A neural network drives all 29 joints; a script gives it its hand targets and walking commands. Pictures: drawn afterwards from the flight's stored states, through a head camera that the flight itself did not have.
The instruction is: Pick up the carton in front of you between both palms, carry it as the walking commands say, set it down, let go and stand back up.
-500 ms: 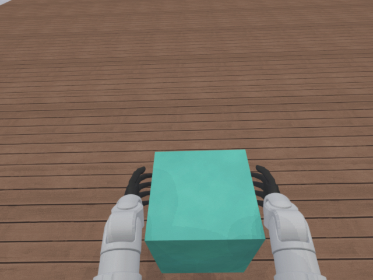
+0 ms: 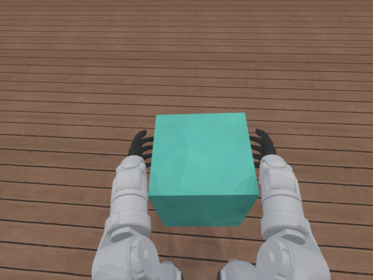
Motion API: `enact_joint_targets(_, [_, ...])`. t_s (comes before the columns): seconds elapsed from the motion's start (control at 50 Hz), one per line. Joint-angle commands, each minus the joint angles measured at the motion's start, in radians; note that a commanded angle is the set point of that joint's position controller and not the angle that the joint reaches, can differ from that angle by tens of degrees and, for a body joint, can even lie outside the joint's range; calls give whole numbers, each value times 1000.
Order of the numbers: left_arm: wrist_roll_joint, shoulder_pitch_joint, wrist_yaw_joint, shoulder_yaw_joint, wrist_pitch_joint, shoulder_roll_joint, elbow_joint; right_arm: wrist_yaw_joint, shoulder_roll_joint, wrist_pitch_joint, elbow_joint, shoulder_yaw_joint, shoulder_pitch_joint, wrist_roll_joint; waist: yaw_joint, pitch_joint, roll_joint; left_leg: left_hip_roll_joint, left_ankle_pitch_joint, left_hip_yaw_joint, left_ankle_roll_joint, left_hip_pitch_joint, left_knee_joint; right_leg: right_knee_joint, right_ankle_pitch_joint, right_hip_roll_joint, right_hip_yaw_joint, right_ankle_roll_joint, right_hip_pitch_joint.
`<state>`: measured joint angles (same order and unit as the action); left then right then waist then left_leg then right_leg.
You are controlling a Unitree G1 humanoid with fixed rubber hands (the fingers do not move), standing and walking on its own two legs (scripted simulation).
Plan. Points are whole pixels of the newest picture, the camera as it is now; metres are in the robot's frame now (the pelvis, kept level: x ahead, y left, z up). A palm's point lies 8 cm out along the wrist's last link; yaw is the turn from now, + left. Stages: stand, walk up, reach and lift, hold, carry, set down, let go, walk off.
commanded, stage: set down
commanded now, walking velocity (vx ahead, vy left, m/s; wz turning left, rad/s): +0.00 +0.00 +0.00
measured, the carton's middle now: (201, 174) +0.36 -0.01 -0.07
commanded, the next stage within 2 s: none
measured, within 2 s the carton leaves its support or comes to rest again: neither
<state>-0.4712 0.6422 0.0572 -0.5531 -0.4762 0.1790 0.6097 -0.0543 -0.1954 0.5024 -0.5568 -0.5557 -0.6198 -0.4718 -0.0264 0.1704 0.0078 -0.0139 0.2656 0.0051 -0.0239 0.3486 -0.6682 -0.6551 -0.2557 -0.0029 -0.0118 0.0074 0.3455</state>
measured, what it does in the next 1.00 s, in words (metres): lowers itself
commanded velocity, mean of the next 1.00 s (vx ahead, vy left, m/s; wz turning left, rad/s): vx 0.00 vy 0.00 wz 0.00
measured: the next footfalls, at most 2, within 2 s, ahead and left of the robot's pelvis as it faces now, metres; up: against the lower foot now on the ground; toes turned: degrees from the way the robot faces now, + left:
none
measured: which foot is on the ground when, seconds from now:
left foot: down 0.00-1.00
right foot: down 0.00-1.00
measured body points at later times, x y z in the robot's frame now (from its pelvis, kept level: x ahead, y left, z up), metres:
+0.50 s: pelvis -0.02 +0.00 -0.13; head +0.21 -0.01 +0.26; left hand +0.43 +0.13 -0.20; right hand +0.41 -0.18 -0.20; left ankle +0.06 +0.11 -0.72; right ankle +0.06 -0.12 -0.72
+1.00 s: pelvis -0.04 +0.00 -0.26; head +0.25 +0.00 +0.09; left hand +0.46 +0.12 -0.36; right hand +0.44 -0.18 -0.36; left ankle +0.06 +0.11 -0.72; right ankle +0.06 -0.12 -0.72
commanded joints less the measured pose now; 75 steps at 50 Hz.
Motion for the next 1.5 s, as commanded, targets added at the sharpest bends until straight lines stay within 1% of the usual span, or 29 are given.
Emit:
enact_joint_targets(0.0, [84,434,124,249,84,557,92,-117,-553,-95,-89,252,-448,79,-1,-277,-15,-84,71,-67,-18,98,43,46,-78,-92,55,25,81])
enact_joint_targets(0.04, [104,448,122,279,134,555,94,-112,-549,-147,-93,264,-451,87,-9,-344,-8,-93,36,-62,-11,164,-11,-11,-37,-98,55,22,136])
enact_joint_targets(0.1, [151,494,125,366,216,613,91,-112,-600,-232,-87,331,-488,124,-20,-484,2,-110,-7,-58,-1,256,-106,-112,14,-110,47,16,222])
enact_joint_targets(0.14, [191,526,128,441,268,672,80,-117,-659,-284,-77,403,-522,164,-26,-614,8,-123,-49,-57,3,299,-174,-182,66,-117,45,10,271])
enact_joint_targets(0.2, [255,582,129,583,323,759,35,-132,-745,-340,-28,554,-588,242,-25,-895,16,-136,-159,-58,9,346,-286,-298,180,-126,44,-1,324])
enact_joint_targets(0.26, [321,616,114,718,334,799,-45,-134,-777,-352,59,696,-643,321,-20,-1214,20,-141,-262,-53,20,381,-395,-415,284,-137,43,-13,361])
enact_joint_targets(0.28, [336,617,108,748,329,809,-66,-133,-785,-345,79,730,-646,339,-17,-1284,18,-142,-276,-52,22,401,-422,-444,302,-140,41,-17,374])
enact_joint_targets(0.32, [350,609,102,775,306,828,-80,-133,-801,-321,91,766,-637,361,-16,-1328,11,-147,-251,-50,25,468,-461,-484,286,-145,38,-23,429])
enact_joint_targets(0.36, [348,596,108,766,274,841,-62,-140,-817,-289,68,766,-622,366,-13,-1277,6,-150,-179,-47,28,556,-485,-506,219,-147,36,-23,513])
enact_joint_targets(0.42, [330,591,127,715,226,854,-7,-157,-828,-243,10,723,-614,353,-10,-1164,5,-151,-72,-40,29,686,-513,-531,110,-146,32,-19,642])
enact_joint_targets(0.46, [321,598,137,680,205,858,27,-165,-824,-222,-25,686,-621,342,-11,-1123,6,-152,-43,-35,28,753,-538,-553,76,-145,29,-17,711])
enact_joint_targets(0.52, [313,618,141,641,198,852,66,-167,-809,-216,-63,638,-640,328,-18,-1108,10,-153,-47,-31,30,839,-586,-597,83,-146,28,-16,792])
enact_joint_targets(0.62, [312,667,119,612,225,823,105,-152,-761,-243,-93,590,-681,319,-36,-1138,22,-158,-64,-30,36,945,-672,-683,104,-148,24,-20,910])
enact_joint_targets(0.7, [320,719,92,613,243,800,115,-141,-730,-261,-93,588,-732,333,-42,-1193,28,-162,-58,-26,40,988,-741,-754,88,-151,14,-25,998])
enact_joint_targets(0.74, [328,746,75,618,249,790,112,-138,-721,-265,-82,601,-767,351,-37,-1231,23,-164,-56,-24,40,989,-776,-791,77,-153,7,-31,1042])
enact_joint_targets(0.78, [332,775,58,619,249,779,109,-137,-714,-266,-69,620,-814,375,-24,-1262,10,-163,-58,-22,39,967,-810,-822,56,-153,-3,-41,1101])
enact_joint_targets(0.82, [344,821,48,636,249,781,97,-136,-707,-264,-73,624,-845,387,-33,-1299,18,-169,-34,-9,44,1003,-841,-851,42,-155,-10,-38,1104])
enact_joint_targets(0.86, [362,861,42,656,248,779,85,-129,-693,-262,-73,617,-865,391,-54,-1326,26,-172,-24,-3,46,1032,-873,-881,43,-156,-15,-36,1113])
enact_joint_targets(0.94, [381,925,38,668,242,764,85,-124,-672,-256,-80,607,-916,400,-68,-1341,47,-175,0,8,48,1083,-933,-935,22,-152,-21,-35,1160])
enact_joint_targets(1.04, [380,986,35,643,233,734,117,-132,-643,-247,-97,588,-988,408,-72,-1315,58,-172,34,16,46,1153,-1000,-999,-15,-145,-28,-34,1239])
enact_joint_targets(1.16, [378,1049,37,603,238,692,165,-145,-612,-248,-123,570,-1059,418,-70,-1280,44,-166,54,23,37,1240,-1080,-1073,-32,-136,-36,-36,1311])
enact_joint_targets(1.26, [399,1103,41,602,252,655,190,-151,-581,-259,-138,576,-1110,441,-73,-1263,32,-157,52,28,32,1291,-1151,-1136,-24,-126,-41,-38,1337])
enact_joint_targets(1.4, [465,1183,41,654,281,605,202,-148,-529,-288,-143,615,-1181,497,-87,-1249,36,-145,30,36,30,1334,-1256,-1231,15,-110,-42,-38,1337])
enact_joint_targets(1.46, [512,1223,37,709,297,603,165,-142,-527,-303,-106,666,-1223,543,-91,-1323,37,-142,-16,43,30,1303,-1302,-1273,68,-107,-44,-40,1292])
enact_joint_targets(1.48, [529,1231,35,733,301,620,138,-138,-553,-308,-92,688,-1225,568,-86,-1358,38,-144,-32,48,30,1285,-1312,-1283,89,-111,-45,-42,1267])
